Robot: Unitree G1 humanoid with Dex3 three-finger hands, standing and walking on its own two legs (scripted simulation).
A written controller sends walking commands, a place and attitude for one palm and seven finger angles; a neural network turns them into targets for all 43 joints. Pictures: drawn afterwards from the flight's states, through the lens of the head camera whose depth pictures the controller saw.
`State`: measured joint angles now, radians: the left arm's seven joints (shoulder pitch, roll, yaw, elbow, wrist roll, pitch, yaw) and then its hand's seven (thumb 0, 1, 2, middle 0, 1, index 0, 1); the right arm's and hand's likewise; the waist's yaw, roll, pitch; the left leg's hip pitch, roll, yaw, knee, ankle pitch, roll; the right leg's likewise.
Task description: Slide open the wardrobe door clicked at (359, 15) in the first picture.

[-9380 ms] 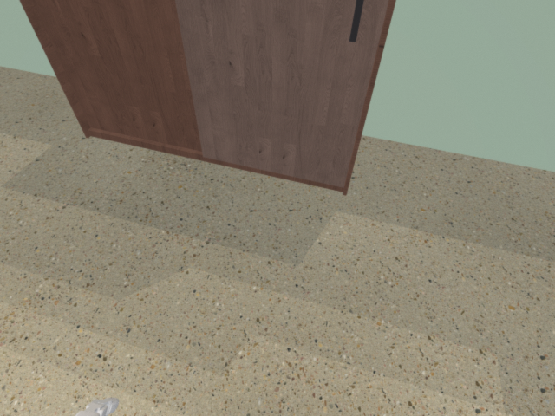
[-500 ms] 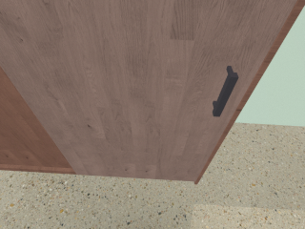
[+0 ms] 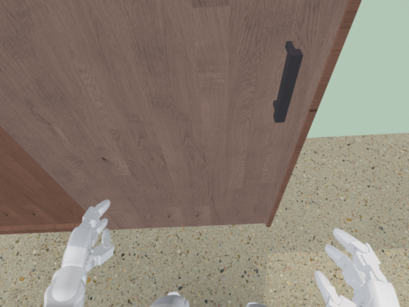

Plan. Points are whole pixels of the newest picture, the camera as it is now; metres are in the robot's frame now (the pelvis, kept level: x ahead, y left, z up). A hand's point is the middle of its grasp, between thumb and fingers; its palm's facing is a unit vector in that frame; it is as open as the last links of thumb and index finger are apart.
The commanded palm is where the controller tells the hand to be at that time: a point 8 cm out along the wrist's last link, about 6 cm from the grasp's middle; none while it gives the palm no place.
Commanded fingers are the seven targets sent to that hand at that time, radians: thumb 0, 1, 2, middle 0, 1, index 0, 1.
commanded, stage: raise the hand with hooked fingers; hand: right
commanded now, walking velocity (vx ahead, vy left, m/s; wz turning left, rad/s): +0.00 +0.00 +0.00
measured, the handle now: (283, 84) +0.52 -0.17 +0.15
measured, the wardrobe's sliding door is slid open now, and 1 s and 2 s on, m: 0.00 0.00 0.00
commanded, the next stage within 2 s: move the hooked fingers beside the handle in 1.58 s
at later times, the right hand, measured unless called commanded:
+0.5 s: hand (370, 222) +0.24 -0.25 +0.09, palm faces +0.07 +0.99 -0.09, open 12.2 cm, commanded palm +0.21 -0.31 +0.11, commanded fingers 0.00 0.31 -0.38 0.29 1.08 0.29 1.08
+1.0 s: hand (399, 176) +0.29 -0.29 +0.15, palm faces +0.05 +0.99 -0.09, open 13.9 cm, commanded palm +0.26 -0.34 +0.17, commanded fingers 0.00 0.50 -0.30 0.30 1.20 0.30 1.20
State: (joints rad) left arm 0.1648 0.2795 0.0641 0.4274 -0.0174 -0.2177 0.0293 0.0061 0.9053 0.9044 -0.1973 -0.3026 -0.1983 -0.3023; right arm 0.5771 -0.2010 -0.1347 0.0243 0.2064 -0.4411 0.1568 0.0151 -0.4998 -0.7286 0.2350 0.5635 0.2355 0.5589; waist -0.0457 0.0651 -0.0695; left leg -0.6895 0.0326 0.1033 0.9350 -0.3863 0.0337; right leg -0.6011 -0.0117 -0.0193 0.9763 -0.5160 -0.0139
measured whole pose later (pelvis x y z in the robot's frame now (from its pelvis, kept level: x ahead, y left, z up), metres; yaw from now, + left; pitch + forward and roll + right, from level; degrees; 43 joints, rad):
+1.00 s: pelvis +0.03 -0.02 +0.04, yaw -1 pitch +3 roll +2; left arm 0.25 0.26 -0.08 0.58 -0.05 -0.25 0.11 0.01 0.90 0.90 -0.20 -0.30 -0.21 -0.30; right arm 0.06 -0.41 -0.40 0.13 0.33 -0.05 0.43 -0.01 0.48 -0.31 0.30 1.19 0.30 1.19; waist -0.04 -0.04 -0.04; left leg -0.39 0.03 0.11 0.63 -0.29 0.00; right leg -0.32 0.00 -0.01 0.69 -0.42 -0.03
